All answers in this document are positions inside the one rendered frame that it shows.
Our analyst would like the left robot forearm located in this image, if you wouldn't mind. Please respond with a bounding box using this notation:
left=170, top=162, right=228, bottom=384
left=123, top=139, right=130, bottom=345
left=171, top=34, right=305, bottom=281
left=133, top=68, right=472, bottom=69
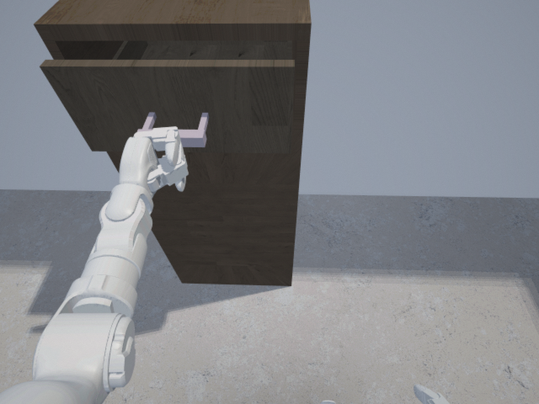
left=32, top=183, right=153, bottom=380

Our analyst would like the right robot hand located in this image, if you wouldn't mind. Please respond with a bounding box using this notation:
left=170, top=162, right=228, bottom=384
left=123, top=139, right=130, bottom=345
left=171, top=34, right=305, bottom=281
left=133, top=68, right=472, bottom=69
left=414, top=385, right=450, bottom=404

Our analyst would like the left robot upper arm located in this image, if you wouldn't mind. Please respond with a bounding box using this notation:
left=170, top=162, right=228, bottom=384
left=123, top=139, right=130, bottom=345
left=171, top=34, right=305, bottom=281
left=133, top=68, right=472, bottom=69
left=0, top=313, right=136, bottom=404

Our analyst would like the handle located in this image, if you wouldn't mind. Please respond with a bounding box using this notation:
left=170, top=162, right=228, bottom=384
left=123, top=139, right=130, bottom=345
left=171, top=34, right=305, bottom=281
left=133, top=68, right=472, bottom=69
left=137, top=112, right=209, bottom=147

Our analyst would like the drawer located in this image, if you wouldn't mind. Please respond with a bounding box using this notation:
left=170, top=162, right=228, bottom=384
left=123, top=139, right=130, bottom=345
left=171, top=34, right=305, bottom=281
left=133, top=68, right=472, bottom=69
left=40, top=40, right=295, bottom=153

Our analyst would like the cabinet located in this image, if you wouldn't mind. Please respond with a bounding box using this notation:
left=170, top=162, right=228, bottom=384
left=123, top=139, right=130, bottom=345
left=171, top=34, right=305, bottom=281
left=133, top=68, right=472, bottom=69
left=34, top=0, right=312, bottom=286

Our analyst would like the left robot hand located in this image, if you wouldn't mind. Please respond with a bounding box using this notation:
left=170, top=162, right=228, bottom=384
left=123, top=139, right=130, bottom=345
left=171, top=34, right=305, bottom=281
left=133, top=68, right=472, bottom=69
left=119, top=126, right=189, bottom=198

